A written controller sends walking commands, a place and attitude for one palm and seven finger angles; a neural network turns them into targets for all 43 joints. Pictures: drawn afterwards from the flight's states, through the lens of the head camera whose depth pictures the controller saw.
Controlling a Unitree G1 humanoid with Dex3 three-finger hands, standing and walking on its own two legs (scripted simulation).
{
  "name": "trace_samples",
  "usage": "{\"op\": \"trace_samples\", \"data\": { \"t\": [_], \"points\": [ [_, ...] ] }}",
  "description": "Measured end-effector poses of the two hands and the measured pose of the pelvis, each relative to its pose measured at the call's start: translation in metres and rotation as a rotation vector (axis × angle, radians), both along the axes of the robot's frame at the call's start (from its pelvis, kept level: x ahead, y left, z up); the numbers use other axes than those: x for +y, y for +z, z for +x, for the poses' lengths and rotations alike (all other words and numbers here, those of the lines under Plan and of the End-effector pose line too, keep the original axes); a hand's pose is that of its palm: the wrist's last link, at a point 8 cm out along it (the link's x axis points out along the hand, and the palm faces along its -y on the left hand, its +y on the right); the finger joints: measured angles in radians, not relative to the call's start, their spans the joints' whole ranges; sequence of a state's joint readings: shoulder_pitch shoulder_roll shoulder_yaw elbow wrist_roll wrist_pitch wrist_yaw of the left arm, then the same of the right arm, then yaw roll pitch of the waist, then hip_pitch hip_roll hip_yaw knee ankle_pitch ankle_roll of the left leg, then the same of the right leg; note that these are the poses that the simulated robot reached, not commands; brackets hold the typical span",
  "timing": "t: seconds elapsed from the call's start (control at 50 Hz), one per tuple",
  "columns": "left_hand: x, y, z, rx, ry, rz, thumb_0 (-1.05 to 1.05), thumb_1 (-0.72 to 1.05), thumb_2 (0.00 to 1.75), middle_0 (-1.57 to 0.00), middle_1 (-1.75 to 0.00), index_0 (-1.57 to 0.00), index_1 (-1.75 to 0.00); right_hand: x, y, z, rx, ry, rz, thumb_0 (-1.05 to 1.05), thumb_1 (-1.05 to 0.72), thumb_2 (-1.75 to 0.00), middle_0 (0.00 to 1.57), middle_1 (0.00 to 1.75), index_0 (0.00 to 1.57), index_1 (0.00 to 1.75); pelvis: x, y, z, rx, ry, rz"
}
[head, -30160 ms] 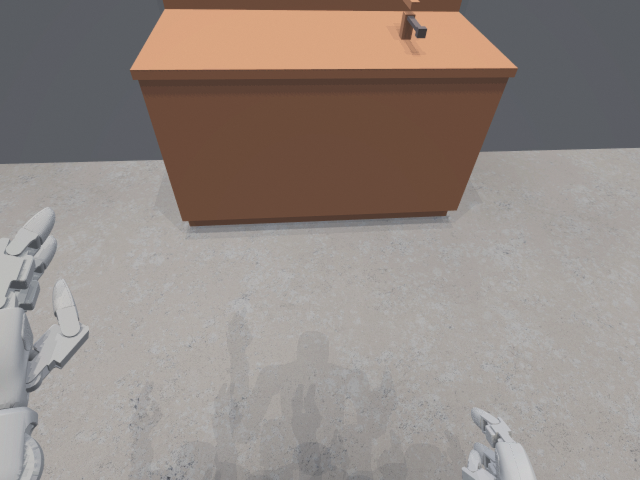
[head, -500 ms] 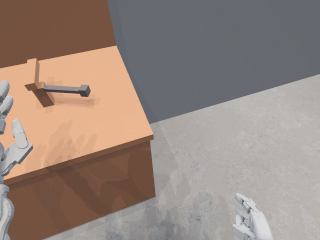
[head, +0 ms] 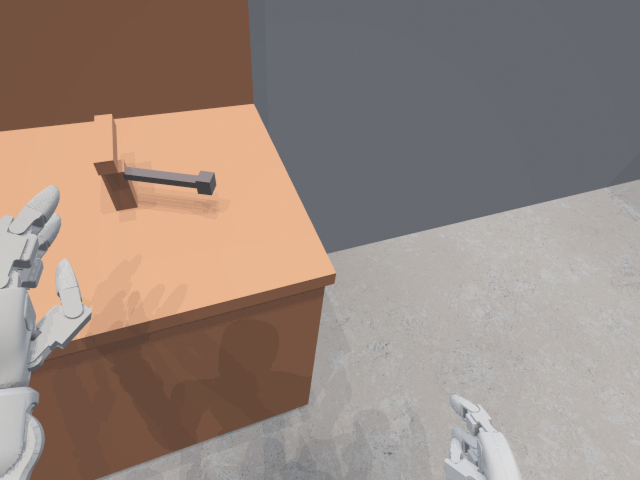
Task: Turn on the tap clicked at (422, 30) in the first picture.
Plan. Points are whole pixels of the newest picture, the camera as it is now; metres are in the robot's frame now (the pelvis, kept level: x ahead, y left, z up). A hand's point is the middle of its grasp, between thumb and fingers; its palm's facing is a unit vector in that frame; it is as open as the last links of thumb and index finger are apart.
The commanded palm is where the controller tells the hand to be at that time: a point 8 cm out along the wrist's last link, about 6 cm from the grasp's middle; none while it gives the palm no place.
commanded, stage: come to a stop and stand still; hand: left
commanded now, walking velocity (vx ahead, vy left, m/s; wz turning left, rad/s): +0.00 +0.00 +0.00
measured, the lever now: (206, 183) +0.55 +0.25 +0.04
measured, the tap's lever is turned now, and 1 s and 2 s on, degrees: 64 64 64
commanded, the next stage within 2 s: look again from close up in 0.72 s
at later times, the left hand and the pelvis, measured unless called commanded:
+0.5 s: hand (106, 291) +0.24 +0.24 +0.16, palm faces +0.38 -0.85 -0.36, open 7.4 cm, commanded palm +0.18 +0.27 +0.17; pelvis +0.03 -0.01 +0.00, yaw +0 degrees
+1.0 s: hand (114, 298) +0.24 +0.23 +0.16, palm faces +0.39 -0.85 -0.35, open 7.4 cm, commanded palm +0.18 +0.26 +0.17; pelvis +0.03 -0.02 +0.00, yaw +1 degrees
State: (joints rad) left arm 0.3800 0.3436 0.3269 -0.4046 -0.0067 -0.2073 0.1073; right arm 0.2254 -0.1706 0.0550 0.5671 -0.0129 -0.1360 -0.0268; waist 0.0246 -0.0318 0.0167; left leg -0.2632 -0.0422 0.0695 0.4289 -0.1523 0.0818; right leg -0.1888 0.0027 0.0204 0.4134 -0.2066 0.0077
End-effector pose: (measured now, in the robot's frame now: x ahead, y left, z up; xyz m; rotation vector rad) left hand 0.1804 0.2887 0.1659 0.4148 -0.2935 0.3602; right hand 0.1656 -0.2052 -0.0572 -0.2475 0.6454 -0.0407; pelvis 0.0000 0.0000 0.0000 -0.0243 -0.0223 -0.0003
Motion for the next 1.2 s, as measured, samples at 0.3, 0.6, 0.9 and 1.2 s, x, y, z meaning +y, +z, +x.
{"op": "trace_samples", "data": {
  "t": [0.3,0.6,0.9,1.2],
  "points": [
    [0.001,0.004,0.018,0.013,0.017,-0.011,0.02,0.89,0.9,-0.2,-0.3,-0.21,-0.3,-0.002,-0.001,0.027,0.022,0.01,-0.012,0.01,-0.9,-0.9,0.21,0.3,0.2,0.3,0.0,0.002,0.018,0.012,0.004,0.003],
    [-0.014,0.002,0.024,0.061,0.015,-0.006,0.02,0.89,0.9,-0.21,-0.3,-0.21,-0.3,-0.034,-0.004,0.029,0.051,-0.052,-0.033,0.01,-0.9,-0.9,0.2,0.3,0.2,0.3,-0.014,0.003,0.028,0.023,0.006,-0.001],
    [-0.021,0.004,0.019,0.07,0.022,-0.012,0.02,0.89,0.9,-0.21,-0.3,-0.21,-0.3,-0.035,-0.005,0.03,0.051,-0.053,-0.014,0.01,-0.9,-0.9,0.2,0.3,0.2,0.3,-0.02,0.005,0.027,0.02,0.013,-0.001],
    [-0.017,0.0,0.017,0.088,0.03,-0.024,0.02,0.89,0.9,-0.21,-0.3,-0.21,-0.3,-0.032,-0.007,0.026,0.072,-0.055,-0.019,0.01,-0.9,-0.9,0.2,0.3,0.2,0.3,-0.018,0.005,0.026,0.021,0.018,-0.002]
  ]
}}
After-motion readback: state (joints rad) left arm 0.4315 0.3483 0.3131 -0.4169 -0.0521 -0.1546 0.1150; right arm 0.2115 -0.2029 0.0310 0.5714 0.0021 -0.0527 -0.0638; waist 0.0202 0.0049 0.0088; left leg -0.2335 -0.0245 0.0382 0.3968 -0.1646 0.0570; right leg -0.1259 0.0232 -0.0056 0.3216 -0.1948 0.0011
